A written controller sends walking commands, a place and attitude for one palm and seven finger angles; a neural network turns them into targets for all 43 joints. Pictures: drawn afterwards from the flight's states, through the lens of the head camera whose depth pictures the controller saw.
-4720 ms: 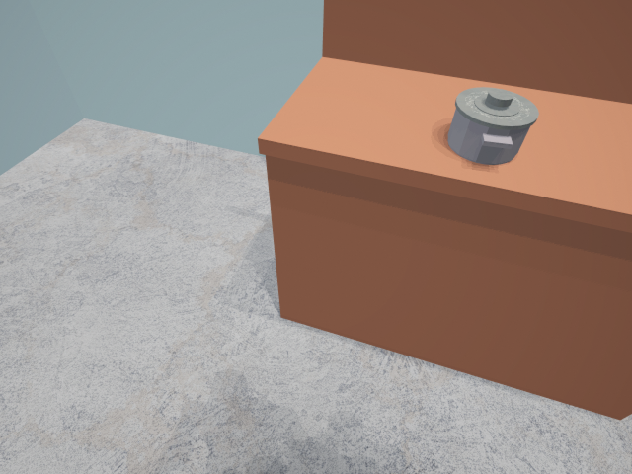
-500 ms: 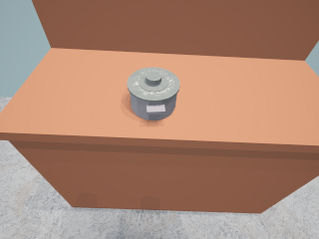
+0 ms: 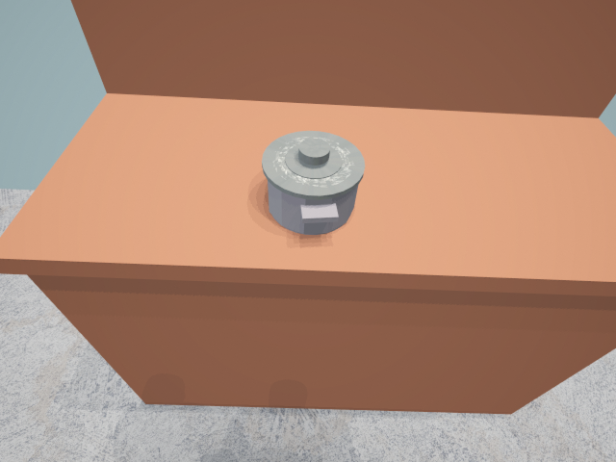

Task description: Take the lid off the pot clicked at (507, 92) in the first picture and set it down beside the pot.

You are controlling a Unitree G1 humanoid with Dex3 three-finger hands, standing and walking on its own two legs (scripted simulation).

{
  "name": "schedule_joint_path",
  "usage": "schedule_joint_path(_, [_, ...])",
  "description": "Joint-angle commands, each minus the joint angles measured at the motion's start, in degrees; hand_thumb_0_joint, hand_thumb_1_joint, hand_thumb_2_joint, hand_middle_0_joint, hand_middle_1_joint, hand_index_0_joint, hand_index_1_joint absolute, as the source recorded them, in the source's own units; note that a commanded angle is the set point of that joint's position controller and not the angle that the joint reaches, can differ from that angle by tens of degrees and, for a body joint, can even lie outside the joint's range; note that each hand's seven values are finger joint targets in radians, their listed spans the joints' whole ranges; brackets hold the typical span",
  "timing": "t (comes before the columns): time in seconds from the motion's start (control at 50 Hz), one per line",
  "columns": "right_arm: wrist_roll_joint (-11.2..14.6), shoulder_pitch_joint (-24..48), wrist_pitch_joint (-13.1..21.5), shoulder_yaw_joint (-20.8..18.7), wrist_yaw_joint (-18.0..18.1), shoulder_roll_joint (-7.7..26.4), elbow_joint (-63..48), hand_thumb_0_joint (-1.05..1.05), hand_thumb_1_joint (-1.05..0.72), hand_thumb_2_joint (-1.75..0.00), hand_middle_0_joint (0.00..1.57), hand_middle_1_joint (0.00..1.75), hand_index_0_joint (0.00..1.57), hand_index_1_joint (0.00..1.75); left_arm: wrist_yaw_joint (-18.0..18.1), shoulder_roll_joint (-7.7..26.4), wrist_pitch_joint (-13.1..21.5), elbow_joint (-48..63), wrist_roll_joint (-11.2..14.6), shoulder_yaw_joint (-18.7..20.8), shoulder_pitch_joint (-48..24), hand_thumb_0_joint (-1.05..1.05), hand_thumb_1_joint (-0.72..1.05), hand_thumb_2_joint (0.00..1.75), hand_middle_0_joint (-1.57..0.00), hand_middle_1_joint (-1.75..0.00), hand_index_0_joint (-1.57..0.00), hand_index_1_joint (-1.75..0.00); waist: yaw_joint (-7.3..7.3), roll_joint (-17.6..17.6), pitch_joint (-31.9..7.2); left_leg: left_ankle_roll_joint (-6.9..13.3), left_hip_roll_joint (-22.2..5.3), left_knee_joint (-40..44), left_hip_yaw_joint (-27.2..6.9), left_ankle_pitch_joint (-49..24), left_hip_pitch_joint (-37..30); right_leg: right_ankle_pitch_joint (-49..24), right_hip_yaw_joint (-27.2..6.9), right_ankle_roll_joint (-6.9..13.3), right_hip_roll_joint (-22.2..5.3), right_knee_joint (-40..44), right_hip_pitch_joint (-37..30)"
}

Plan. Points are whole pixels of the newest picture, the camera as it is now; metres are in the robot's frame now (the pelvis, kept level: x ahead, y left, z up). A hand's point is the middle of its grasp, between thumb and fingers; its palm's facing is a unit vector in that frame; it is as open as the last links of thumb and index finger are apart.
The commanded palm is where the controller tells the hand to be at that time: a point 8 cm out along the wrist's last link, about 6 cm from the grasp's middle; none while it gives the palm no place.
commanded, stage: look again from close up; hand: left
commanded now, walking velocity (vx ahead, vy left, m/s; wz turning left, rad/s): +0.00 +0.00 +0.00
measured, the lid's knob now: (314, 151) +0.52 +0.03 +0.13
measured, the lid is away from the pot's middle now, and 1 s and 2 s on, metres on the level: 0.00 0.00 0.00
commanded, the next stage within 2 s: shuffle to correct the standing spot in 0.12 s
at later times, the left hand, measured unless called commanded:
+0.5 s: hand out of the picture -0.01 +0.16 -0.18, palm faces +0.02 -0.98 -0.20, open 7.4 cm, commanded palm none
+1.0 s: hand out of the picture +0.11 +0.11 -0.17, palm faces +0.02 -0.99 -0.14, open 7.4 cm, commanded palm none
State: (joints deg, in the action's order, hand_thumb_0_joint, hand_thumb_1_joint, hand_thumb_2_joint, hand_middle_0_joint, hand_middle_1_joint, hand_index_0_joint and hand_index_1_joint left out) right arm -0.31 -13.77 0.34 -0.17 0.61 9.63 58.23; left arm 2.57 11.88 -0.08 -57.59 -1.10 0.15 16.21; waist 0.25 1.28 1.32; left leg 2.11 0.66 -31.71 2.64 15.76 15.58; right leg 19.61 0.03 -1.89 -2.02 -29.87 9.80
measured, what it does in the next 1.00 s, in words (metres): lifts its right foot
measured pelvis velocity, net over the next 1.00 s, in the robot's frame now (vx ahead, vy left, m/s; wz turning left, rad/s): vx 0.04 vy -0.07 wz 0.00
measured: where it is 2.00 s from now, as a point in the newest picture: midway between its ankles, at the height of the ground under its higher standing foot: outside the picture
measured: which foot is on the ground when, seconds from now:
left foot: down 0.00-1.00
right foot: down 0.00-0.74, up 0.76-1.00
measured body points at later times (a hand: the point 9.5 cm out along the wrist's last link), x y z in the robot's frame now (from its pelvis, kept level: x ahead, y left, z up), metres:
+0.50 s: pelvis +0.01 -0.02 +0.00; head +0.03 -0.01 +0.45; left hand +0.00 +0.21 -0.16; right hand +0.04 -0.26 -0.15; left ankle +0.01 +0.09 -0.73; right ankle -0.04 -0.14 -0.73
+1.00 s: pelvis +0.04 -0.07 +0.01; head +0.09 -0.03 +0.45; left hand +0.11 +0.16 -0.16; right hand +0.06 -0.31 -0.13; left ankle +0.04 +0.05 -0.73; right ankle +0.04 -0.24 -0.67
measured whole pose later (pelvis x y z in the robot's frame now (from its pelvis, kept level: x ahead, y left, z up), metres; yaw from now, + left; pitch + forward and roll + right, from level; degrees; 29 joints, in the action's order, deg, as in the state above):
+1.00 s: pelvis +0.04 -0.07 +0.01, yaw +0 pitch +1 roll -2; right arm -1.9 -14.7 0.5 -2.0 1.9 7.4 58.0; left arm -0.2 12.1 -3.4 -52.5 -1.5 3.7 10.6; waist -0.3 3.1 4.7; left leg -0.7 -5.0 -27.6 2.4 14.6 14.3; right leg 24.0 -0.5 -0.5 -2.2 -55.5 27.5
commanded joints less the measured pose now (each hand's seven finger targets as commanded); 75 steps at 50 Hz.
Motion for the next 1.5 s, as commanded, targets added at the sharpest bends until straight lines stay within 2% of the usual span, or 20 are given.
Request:
schedule_joint_path(0.0, [-0.1,-0.8,1.5,-1.6,0.7,6.8,-2.8,0.0,-0.9,-0.9,0.2,0.3,0.2,0.3,0.0,5.4,0.9,1.8,0.3,1.0,4.2,0.0,0.9,0.9,-0.2,-0.3,-0.2,-0.3,0.47,-2.6,0.1,0.5,-6.0,6.7,-7.0,-11.7,-3.4,-10.5,-2.6,3.4,-2.6,4.5,3.3])
schedule_joint_path(0.42, [-0.7,-2.1,0.4,-3.9,1.4,9.0,-1.5,0.0,-0.9,-0.9,0.2,0.3,0.2,0.3,-1.6,3.4,-0.2,0.3,-0.3,1.6,7.0,0.0,0.9,0.9,-0.2,-0.3,-0.2,-0.3,0.19,-6.5,2.2,3.8,-12.1,11.1,-13.1,2.0,-2.5,-0.3,1.5,3.4,0.9,0.7,7.5])
schedule_joint_path(0.5, [-0.6,-1.0,0.4,-3.8,1.6,6.7,-2.6,0.0,-0.9,-0.9,0.2,0.3,0.2,0.3,-1.7,5.0,-0.1,1.0,-0.2,2.5,8.5,0.0,0.9,0.9,-0.2,-0.3,-0.2,-0.3,0.81,2.9,1.8,1.1,-6.5,-0.3,-4.4,-0.7,4.5,-5.6,-6.0,5.5,-2.9,7.0,1.4])
schedule_joint_path(0.56, [-0.5,1.7,0.4,-3.4,1.8,3.6,-3.8,0.0,-0.9,-0.9,0.2,0.3,0.2,0.3,-1.4,6.7,0.1,1.3,-0.3,3.3,10.8,0.0,0.9,0.9,-0.2,-0.3,-0.2,-0.3,2.23,12.1,3.0,-1.3,-1.0,-15.0,1.4,11.9,13.1,-20.0,-16.3,13.7,-11.4,11.5,-3.3])
schedule_joint_path(0.6, [-0.2,3.6,0.8,-3.5,2.0,3.2,-3.8,0.0,-0.9,-0.9,0.2,0.3,0.2,0.3,-0.9,5.5,0.2,1.4,-0.8,3.2,10.8,0.0,0.9,0.9,-0.2,-0.3,-0.2,-0.3,2.11,6.8,4.0,-1.3,-1.8,-17.6,0.6,14.7,15.4,-33.5,-15.3,17.0,-11.8,7.7,-5.2])
schedule_joint_path(0.66, [-0.1,0.2,0.9,-3.3,2.0,2.1,-2.2,0.0,-0.9,-0.9,0.2,0.3,0.2,0.3,-0.7,5.8,-0.1,2.1,-0.5,3.2,8.5,0.0,0.9,0.9,-0.2,-0.3,-0.2,-0.3,0.18,6.6,0.9,-1.3,-1.1,-4.6,2.6,6.6,6.3,-38.7,-8.6,13.4,-7.2,2.1,-4.9])
schedule_joint_path(0.7, [-0.7,-6.7,1.3,-3.9,2.5,5.8,0.0,0.0,-0.9,-0.9,0.2,0.3,0.2,0.3,-1.1,4.2,-0.2,3.0,-0.1,3.0,6.7,0.0,0.9,0.9,-0.2,-0.3,-0.2,-0.3,-3.87,-1.2,-1.4,2.7,-9.2,7.8,-8.1,-12.8,-12.9,-26.8,-3.0,6.8,-1.1,-10.8,9.9])
schedule_joint_path(0.72, [-1.5,-11.1,1.3,-4.9,2.7,11.1,0.7,0.0,-0.9,-0.9,0.2,0.3,0.2,0.3,-1.4,2.1,-0.2,4.0,0.1,2.7,7.3,0.0,0.9,0.9,-0.2,-0.3,-0.2,-0.3,-4.72,-15.4,-3.5,10.1,-24.2,11.5,-24.9,-27.5,-18.3,6.4,2.5,3.4,4.0,-24.7,19.2])
schedule_joint_path(0.76, [-1.4,-12.0,0.7,-4.2,2.9,10.2,0.6,0.0,-0.9,-0.9,0.2,0.3,0.2,0.3,-0.9,4.7,-0.9,5.8,-0.3,3.4,1.8,0.0,0.9,0.9,-0.2,-0.3,-0.2,-0.3,-4.49,-11.2,-0.2,13.7,-26.9,11.3,-26.9,-32.6,-11.3,13.3,-4.8,3.7,2.5,-37.5,23.0])
schedule_joint_path(0.86, [-1.4,-2.9,2.0,-3.7,2.8,7.4,-2.6,0.0,-0.9,-0.9,0.2,0.3,0.2,0.3,-2.8,1.6,-2.2,6.3,-0.2,3.8,0.8,0.0,0.9,0.9,-0.2,-0.3,-0.2,-0.3,0.17,-9.3,2.6,7.4,-18.3,13.9,-10.6,-24.9,-2.0,4.3,-3.3,2.2,0.6,-36.2,21.0])
schedule_joint_path(1.02, [-2.0,-3.4,0.2,-6.4,1.9,12.4,-4.0,0.0,-0.9,-0.9,0.2,0.3,0.2,0.3,-3.8,1.6,-1.5,9.3,0.1,3.8,-3.6,0.0,0.9,0.9,-0.2,-0.3,-0.2,-0.3,-1.43,-12.6,-2.0,3.6,-16.3,9.4,-9.0,-15.2,-1.5,0.5,4.1,1.3,1.8,-6.0,8.5])
schedule_joint_path(1.06, [-1.8,-4.1,-0.1,-5.8,1.4,9.8,-4.4,0.0,-0.9,-0.9,0.2,0.3,0.2,0.3,-3.3,4.3,-0.3,7.5,0.1,4.4,2.0,0.0,0.9,0.9,-0.2,-0.3,-0.2,-0.3,0.97,-5.5,-4.7,-0.6,-9.6,0.1,-4.3,-7.0,4.3,-8.9,3.0,1.4,1.6,6.5,-4.9])
schedule_joint_path(1.08, [-1.1,-4.6,-0.2,-4.8,1.1,5.3,-5.3,0.0,-0.9,-0.9,0.2,0.3,0.2,0.3,-2.3,9.3,0.4,6.4,-0.5,5.4,4.9,0.0,0.9,0.9,-0.2,-0.3,-0.2,-0.3,2.32,10.0,-6.8,-3.2,-3.5,-11.1,1.9,10.6,15.2,-14.8,-10.0,3.7,-10.0,9.4,-13.7])
schedule_joint_path(1.1, [-0.7,-1.5,-0.8,-4.1,1.1,3.8,-6.8,0.0,-0.9,-0.9,0.2,0.3,0.2,0.3,-1.9,11.5,0.6,6.4,-0.2,5.1,5.8,0.0,0.9,0.9,-0.2,-0.3,-0.2,-0.3,3.77,15.3,-5.4,-3.5,-1.6,-18.7,-0.2,23.0,17.1,-17.9,-19.4,8.5,-18.3,12.4,-8.3])
schedule_joint_path(1.12, [-0.6,-2.2,-0.5,-3.6,0.8,3.1,-6.8,0.0,-0.9,-0.9,0.2,0.3,0.2,0.3,-1.8,10.4,0.7,6.5,-0.6,4.0,3.4,0.0,0.9,0.9,-0.2,-0.3,-0.2,-0.3,1.89,9.2,-3.0,-2.7,-1.9,-19.8,-2.1,20.2,12.8,-12.1,-16.7,10.8,-17.2,12.0,-0.7])
schedule_joint_path(1.14, [-0.8,-4.0,-1.1,-3.9,0.8,3.2,-5.4,0.0,-0.9,-0.9,0.2,0.3,0.2,0.3,-1.6,9.8,1.2,6.8,-0.5,4.5,-0.2,0.0,0.9,0.9,-0.2,-0.3,-0.2,-0.3,0.5,17.9,-3.5,-2.9,-2.2,-21.2,-2.4,17.6,13.6,-12.4,-19.4,10.7,-15.0,12.7,-1.4])
schedule_joint_path(1.26, [0.5,-3.7,-0.6,-3.4,0.9,3.7,-3.1,0.0,-0.9,-0.9,0.2,0.3,0.2,0.3,-0.1,10.1,1.0,7.0,-0.2,4.4,-2.3,0.0,0.9,0.9,-0.2,-0.3,-0.2,-0.3,0.1,7.9,-3.9,-4.2,-0.3,-5.9,-0.5,7.3,5.1,-44.5,-11.7,11.4,-14.5,3.1,-3.3])
schedule_joint_path(1.32, [0.2,-5.3,-0.6,-3.4,0.8,4.2,-3.3,0.0,-0.9,-0.9,0.2,0.3,0.2,0.3,0.1,9.3,0.0,7.6,0.2,4.4,-3.2,0.0,0.9,0.9,-0.2,-0.3,-0.2,-0.3,-0.94,5.9,-2.4,-2.9,-1.4,5.0,-1.1,-6.8,-4.9,-32.7,-8.9,7.9,-11.4,1.0,5.1])
schedule_joint_path(1.38, [-0.6,-3.1,-0.3,-3.9,0.8,8.0,-5.6,0.0,-0.9,-0.9,0.2,0.3,0.2,0.3,0.4,4.6,-1.6,8.5,0.0,3.4,-3.3,0.0,0.9,0.9,-0.2,-0.3,-0.2,-0.3,-0.41,-17.4,-0.1,6.3,-14.5,13.6,-15.3,-29.4,-2.6,6.8,2.7,1.5,0.4,-11.2,8.6])
schedule_joint_path(1.48, [-1.0,1.4,-0.4,-3.7,1.3,7.6,-7.3,0.0,-0.9,-0.9,0.2,0.3,0.2,0.3,0.0,2.9,-1.8,6.2,0.3,3.1,-1.7,0.0,0.9,0.9,-0.2,-0.3,-0.2,-0.3,0.7,-7.6,-3.4,10.1,-13.7,13.9,-13.9,-23.6,-4.2,11.2,-0.9,2.1,0.5,-22.6,10.4])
